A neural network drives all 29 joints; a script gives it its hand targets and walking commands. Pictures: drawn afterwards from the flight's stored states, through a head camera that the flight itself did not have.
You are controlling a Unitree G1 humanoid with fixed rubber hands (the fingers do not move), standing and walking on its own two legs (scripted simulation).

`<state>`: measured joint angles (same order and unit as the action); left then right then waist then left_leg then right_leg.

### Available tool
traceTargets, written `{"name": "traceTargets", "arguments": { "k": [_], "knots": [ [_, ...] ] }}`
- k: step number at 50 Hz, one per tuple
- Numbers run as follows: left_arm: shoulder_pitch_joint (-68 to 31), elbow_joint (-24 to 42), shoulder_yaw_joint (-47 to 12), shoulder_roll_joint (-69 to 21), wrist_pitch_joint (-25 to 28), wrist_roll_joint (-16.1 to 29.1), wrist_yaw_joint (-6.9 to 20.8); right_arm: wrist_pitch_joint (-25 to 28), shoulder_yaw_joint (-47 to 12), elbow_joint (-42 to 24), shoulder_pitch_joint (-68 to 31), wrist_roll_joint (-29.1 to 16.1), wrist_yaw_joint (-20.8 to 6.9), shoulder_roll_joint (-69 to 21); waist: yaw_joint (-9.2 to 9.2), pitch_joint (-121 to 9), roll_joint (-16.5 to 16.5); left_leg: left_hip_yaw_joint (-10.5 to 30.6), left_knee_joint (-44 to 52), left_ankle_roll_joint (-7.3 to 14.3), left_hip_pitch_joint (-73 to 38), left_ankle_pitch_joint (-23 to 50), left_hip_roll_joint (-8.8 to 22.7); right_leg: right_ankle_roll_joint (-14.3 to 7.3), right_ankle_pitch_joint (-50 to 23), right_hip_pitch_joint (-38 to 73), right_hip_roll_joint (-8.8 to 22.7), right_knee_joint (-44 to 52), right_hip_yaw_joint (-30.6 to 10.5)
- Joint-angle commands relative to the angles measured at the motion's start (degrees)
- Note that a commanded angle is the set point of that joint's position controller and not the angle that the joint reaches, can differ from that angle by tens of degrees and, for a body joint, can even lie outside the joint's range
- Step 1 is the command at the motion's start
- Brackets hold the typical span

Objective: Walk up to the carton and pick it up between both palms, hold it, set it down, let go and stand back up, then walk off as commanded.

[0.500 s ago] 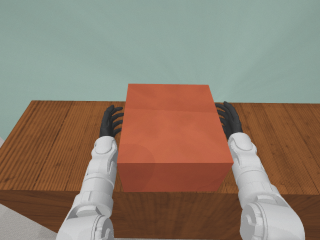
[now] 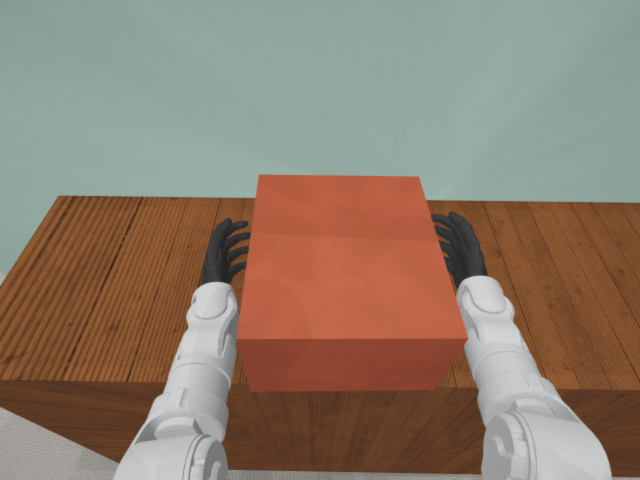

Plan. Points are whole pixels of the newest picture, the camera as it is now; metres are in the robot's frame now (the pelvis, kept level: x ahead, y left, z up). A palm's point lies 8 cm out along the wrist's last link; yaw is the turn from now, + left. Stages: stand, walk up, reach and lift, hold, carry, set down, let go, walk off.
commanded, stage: set down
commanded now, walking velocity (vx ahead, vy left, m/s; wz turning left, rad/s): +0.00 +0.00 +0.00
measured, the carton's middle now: (341, 275) +0.39 -0.02 +0.03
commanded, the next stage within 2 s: none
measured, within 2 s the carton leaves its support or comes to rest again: rests again in 0.50 s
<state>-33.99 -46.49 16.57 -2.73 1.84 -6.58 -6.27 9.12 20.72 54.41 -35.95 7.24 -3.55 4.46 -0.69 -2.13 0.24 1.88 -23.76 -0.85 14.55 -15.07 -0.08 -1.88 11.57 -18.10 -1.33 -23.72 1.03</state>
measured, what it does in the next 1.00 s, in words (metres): stands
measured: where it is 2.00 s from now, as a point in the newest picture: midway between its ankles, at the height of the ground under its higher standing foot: outside the picture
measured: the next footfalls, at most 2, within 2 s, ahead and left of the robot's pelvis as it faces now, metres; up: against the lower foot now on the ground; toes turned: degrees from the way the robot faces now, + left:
none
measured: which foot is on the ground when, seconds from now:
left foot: down 0.00-1.00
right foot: down 0.00-1.00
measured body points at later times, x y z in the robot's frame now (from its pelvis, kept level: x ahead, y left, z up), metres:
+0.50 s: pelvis +0.01 +0.00 +0.00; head +0.08 +0.00 +0.44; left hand +0.40 +0.15 +0.01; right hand +0.40 -0.19 +0.02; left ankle -0.04 +0.13 -0.74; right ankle +0.00 -0.10 -0.74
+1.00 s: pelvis +0.00 -0.01 +0.00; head +0.10 -0.01 +0.44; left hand +0.41 +0.15 +0.00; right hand +0.43 -0.19 +0.02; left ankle -0.04 +0.13 -0.74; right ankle +0.00 -0.10 -0.74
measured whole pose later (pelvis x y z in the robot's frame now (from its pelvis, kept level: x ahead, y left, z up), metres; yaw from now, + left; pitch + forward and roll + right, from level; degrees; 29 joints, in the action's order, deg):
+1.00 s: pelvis +0.00 -0.01 +0.00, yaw +0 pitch +17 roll +0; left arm -38.4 -58.2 14.0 1.3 14.7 -6.6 -10.3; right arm 20.6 9.9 67.5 -43.8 -4.0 -0.1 8.9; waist -0.3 -6.1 0.2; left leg 1.9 -23.7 -1.5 27.2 -13.6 0.3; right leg -1.9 10.0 -30.8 -1.7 -23.7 1.0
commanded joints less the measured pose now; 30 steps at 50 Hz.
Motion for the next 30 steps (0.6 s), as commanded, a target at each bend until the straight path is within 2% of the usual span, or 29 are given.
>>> {"name": "traceTargets", "arguments": {
  "k": [1, 11, 20, 26, 30],
  "knots": [
    [-33.50, 6.10, -11.11, -27.48, 4.90, -8.87, 4.07, 7.68, -9.70, -2.92, -34.03, 7.66, -8.22, -24.13, 2.36, -31.33, -2.62, -4.75, 2.25, -3.45, -2.62, 29.38, 1.81, 1.25, -24.04, 10.50, 0.15, 2.68, 3.86],
    [-31.48, 3.92, -11.74, -27.82, 8.32, -8.76, 3.92, 10.05, -9.92, -0.15, -32.32, 7.89, -7.70, -24.39, 2.14, -33.07, -3.10, -4.70, 1.00, -3.73, -2.19, 32.02, 2.04, 0.93, -26.02, 9.39, 0.17, 2.32, 3.74],
    [-30.43, 2.56, -13.09, -28.83, 12.71, -7.99, 3.59, 13.41, -10.70, 1.72, -31.45, 8.18, -6.89, -25.27, 1.73, -37.77, -3.90, -4.48, -1.55, -4.29, -1.38, 37.24, 2.06, 0.98, -31.08, 8.32, -0.10, 0.75, 3.49],
    [-28.24, -0.02, -12.91, -28.40, 14.49, -7.82, 3.67, 14.34, -10.69, 4.47, -29.84, 8.08, -6.60, -24.62, 2.01, -36.88, -4.07, -4.66, -2.07, -4.05, -0.05, 37.05, 2.03, 0.75, -31.04, 7.02, -0.08, 0.64, 3.14],
    [-27.13, -2.25, -10.81, -19.17, 15.07, -6.82, 2.35, 14.42, -8.32, 7.08, -28.19, 6.34, -5.34, -12.90, 1.81, -37.63, -4.61, -4.99, -2.33, -4.11, -0.06, 37.99, 1.81, 0.58, -31.57, 6.31, -0.67, 0.19, 2.66]
  ]
}}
